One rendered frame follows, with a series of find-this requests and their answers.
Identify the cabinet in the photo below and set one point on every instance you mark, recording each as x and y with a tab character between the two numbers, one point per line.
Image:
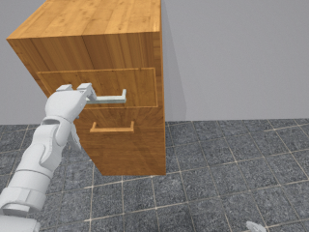
84	35

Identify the robot right hand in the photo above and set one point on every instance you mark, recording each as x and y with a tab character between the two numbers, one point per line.
254	227

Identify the robot left hand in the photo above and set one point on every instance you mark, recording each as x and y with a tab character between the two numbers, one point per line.
68	103

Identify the handle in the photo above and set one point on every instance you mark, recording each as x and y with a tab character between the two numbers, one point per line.
109	99
112	131

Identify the robot left upper arm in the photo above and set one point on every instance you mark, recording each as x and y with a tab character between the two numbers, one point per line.
18	224

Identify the drawer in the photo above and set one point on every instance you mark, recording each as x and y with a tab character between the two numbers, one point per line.
139	83

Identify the left robot forearm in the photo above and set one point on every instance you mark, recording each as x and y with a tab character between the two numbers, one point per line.
25	193

